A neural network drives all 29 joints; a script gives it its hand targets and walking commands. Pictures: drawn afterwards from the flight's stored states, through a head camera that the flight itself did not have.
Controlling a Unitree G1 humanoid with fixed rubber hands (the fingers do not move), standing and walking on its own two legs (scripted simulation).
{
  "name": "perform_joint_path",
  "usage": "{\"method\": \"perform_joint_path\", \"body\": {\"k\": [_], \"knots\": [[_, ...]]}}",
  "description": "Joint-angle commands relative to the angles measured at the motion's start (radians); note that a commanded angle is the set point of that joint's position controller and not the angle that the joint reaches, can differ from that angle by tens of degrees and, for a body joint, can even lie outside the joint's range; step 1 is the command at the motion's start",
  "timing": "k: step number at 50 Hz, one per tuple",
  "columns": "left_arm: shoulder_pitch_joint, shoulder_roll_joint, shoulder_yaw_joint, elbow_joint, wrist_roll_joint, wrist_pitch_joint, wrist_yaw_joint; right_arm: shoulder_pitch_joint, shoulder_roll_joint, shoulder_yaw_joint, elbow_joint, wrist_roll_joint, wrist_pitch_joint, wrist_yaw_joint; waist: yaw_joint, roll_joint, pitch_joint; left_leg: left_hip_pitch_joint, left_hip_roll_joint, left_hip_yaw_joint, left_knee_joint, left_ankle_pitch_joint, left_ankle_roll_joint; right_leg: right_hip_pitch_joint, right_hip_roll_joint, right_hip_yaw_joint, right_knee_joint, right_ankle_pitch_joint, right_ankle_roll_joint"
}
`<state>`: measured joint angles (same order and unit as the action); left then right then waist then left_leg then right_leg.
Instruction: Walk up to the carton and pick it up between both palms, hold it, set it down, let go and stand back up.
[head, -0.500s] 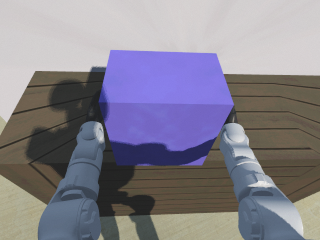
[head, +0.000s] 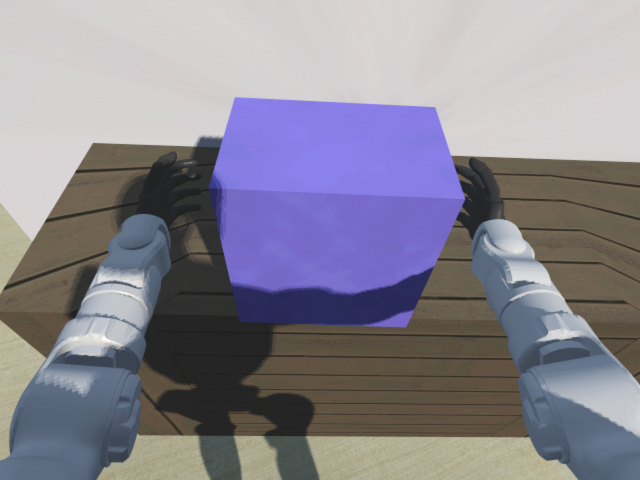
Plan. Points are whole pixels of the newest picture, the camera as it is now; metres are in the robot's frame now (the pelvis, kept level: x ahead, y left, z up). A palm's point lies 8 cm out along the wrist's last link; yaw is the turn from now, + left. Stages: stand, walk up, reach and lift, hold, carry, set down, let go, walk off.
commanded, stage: set down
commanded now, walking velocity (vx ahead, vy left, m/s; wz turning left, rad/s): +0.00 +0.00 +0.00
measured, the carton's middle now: (329, 223) +0.44 +0.04 +0.07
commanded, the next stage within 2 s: none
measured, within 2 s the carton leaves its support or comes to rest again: neither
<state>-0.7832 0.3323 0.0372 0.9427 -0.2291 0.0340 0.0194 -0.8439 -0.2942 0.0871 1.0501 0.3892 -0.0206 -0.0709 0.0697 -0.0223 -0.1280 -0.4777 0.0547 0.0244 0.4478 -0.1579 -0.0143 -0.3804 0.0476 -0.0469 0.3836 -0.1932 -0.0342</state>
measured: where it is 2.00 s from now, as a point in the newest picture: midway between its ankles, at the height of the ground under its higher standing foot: outside the picture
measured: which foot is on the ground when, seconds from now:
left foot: down 0.00-1.00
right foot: down 0.00-1.00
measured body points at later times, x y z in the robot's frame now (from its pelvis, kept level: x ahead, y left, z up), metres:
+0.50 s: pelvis -0.02 -0.01 +0.00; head -0.01 +0.01 +0.45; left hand +0.41 +0.28 +0.24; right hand +0.45 -0.16 +0.23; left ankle +0.03 +0.12 -0.74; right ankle -0.01 -0.10 -0.74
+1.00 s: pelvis -0.02 +0.00 +0.01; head -0.02 +0.02 +0.46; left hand +0.36 +0.28 +0.17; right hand +0.40 -0.17 +0.16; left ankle +0.03 +0.12 -0.74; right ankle -0.01 -0.10 -0.74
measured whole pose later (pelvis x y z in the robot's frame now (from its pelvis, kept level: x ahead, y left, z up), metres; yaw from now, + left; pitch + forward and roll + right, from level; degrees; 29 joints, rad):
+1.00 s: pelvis -0.02 +0.00 +0.01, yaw +0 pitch +0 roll -1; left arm -0.62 0.42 0.17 0.33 -0.24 0.63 0.03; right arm -0.66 -0.33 0.00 0.54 0.45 0.38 -0.07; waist 0.03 -0.03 -0.02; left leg -0.25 0.04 0.03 0.38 -0.13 -0.01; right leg -0.17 0.03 -0.03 0.34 -0.18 -0.03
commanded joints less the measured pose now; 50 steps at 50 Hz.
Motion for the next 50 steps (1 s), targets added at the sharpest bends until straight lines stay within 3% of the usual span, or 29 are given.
{"method": "perform_joint_path", "body": {"k": [1,2,7,9,10,11,12,13,14,15,17,20,23,29,35,40,46,50], "knots": [[-0.522,0.164,0.003,-0.151,-0.022,0.029,-0.005,-0.506,-0.170,-0.038,-0.132,0.008,0.031,0.000,-0.018,0.056,-0.564,0.426,-0.042,0.010,0.019,0.352,-0.015,0.062,0.000,0.012,-0.047,0.193,0.055],[-0.539,0.184,0.013,-0.197,-0.025,0.047,0.000,-0.520,-0.182,-0.043,-0.187,0.012,0.043,-0.001,-0.006,0.062,-0.598,0.439,-0.046,0.016,0.016,0.361,-0.015,0.083,-0.001,0.015,-0.051,0.201,0.056],[-0.568,0.215,0.026,-0.186,-0.022,0.161,0.006,-0.553,-0.189,-0.045,-0.190,0.027,0.132,-0.012,-0.005,0.044,-0.503,0.415,-0.050,0.012,-0.014,0.300,0.002,0.109,-0.004,0.021,-0.066,0.167,0.061],[-0.586,0.210,0.025,-0.104,-0.020,0.187,0.004,-0.579,-0.164,-0.041,-0.148,0.014,0.161,-0.018,-0.008,0.024,-0.417,0.375,-0.051,0.010,-0.026,0.233,0.018,0.096,-0.011,0.023,-0.069,0.124,0.068],[-0.602,0.219,0.021,-0.139,-0.028,0.187,0.007,-0.585,-0.167,-0.051,-0.188,0.017,0.167,-0.020,-0.004,0.038,-0.464,0.381,-0.055,0.013,-0.028,0.228,0.018,0.114,-0.013,0.026,-0.068,0.127,0.065],[-0.639,0.232,0.016,-0.194,-0.038,0.192,0.015,-0.606,-0.178,-0.071,-0.233,0.019,0.174,-0.023,-0.012,0.057,-0.511,0.395,-0.054,0.014,-0.021,0.247,0.009,0.118,-0.010,0.025,-0.064,0.145,0.064],[-0.697,0.396,0.129,-0.650,-0.070,0.240,0.050,-0.681,-0.257,-0.044,-0.686,0.120,0.154,-0.030,0.099,0.099,-0.871,0.397,-0.078,0.020,0.026,0.443,-0.010,0.276,-0.031,0.064,0.006,0.408,0.060],[-0.664,0.416,0.131,-0.585,-0.042,0.313,0.064,-0.652,-0.309,-0.039,-0.588,0.121,0.206,-0.039,0.022,0.095,-0.795,0.408,-0.069,0.002,0.018,0.470,-0.019,0.323,-0.032,0.057,0.034,0.552,0.094],[-0.638,0.372,0.126,-0.465,-0.027,0.370,0.040,-0.672,-0.256,-0.030,-0.439,0.113,0.265,-0.035,0.014,0.066,-0.674,0.397,-0.072,-0.002,0.000,0.462,-0.017,0.332,-0.034,0.046,0.020,0.599,0.101],[-0.641,0.356,0.131,-0.377,-0.014,0.409,0.018,-0.662,-0.259,-0.028,-0.359,0.110,0.306,-0.037,-0.001,0.030,-0.580,0.376,-0.068,-0.003,-0.026,0.376,-0.007,0.315,-0.044,0.050,0.003,0.567,0.107],[-0.670,0.310,0.094,-0.322,-0.048,0.443,0.006,-0.658,-0.242,-0.040,-0.347,0.100,0.346,-0.050,0.000,0.010,-0.469,0.306,-0.051,0.018,-0.093,0.181,0.022,0.270,-0.044,0.055,-0.025,0.340,0.091],[-0.745,0.300,0.024,-0.293,-0.116,0.451,0.021,-0.720,-0.230,-0.062,-0.329,0.089,0.384,-0.040,-0.015,0.030,-0.478,0.337,-0.038,0.008,-0.086,0.127,0.040,0.186,-0.034,0.042,-0.060,0.144,0.061],[-0.770,0.305,-0.001,-0.231,-0.122,0.463,0.022,-0.752,-0.247,-0.056,-0.261,0.090,0.408,-0.026,-0.030,0.036,-0.450,0.377,-0.027,-0.011,-0.083,0.137,0.045,0.156,-0.029,0.037,-0.084,0.122,0.046],[-0.774,0.326,0.010,-0.225,-0.092,0.489,0.008,-0.748,-0.277,-0.057,-0.223,0.093,0.419,-0.019,-0.039,0.062,-0.441,0.402,-0.028,-0.016,-0.084,0.214,0.030,0.223,-0.029,0.033,-0.087,0.218,0.048],[-0.631,0.312,0.072,-0.352,-0.021,0.522,-0.010,-0.616,-0.274,-0.045,-0.267,0.117,0.405,-0.011,-0.038,0.092,-0.408,0.465,-0.033,-0.009,-0.080,0.317,0.013,0.282,-0.018,0.028,-0.095,0.267,0.052],[-0.432,0.285,0.141,-0.559,0.024,0.544,-0.019,-0.440,-0.245,-0.069,-0.421,0.109,0.379,-0.006,-0.037,0.087,-0.365,0.503,-0.045,0.001,-0.079,0.356,0.006,0.307,-0.005,0.025,-0.100,0.251,0.053],[-0.372,0.287,0.169,-0.812,-0.013,0.553,0.011,-0.383,-0.238,-0.153,-0.689,0.059,0.359,-0.001,-0.040,0.101,-0.378,0.512,-0.052,0.007,-0.073,0.295,0.000,0.224,0.001,0.021,-0.095,0.165,0.041],[-0.305,0.278,0.175,-0.887,-0.033,0.568,0.028,-0.313,-0.246,-0.167,-0.770,0.047,0.365,0.002,-0.043,0.100,-0.399,0.518,-0.045,0.005,-0.072,0.276,0.005,0.206,-0.004,0.032,-0.088,0.157,0.034]]}}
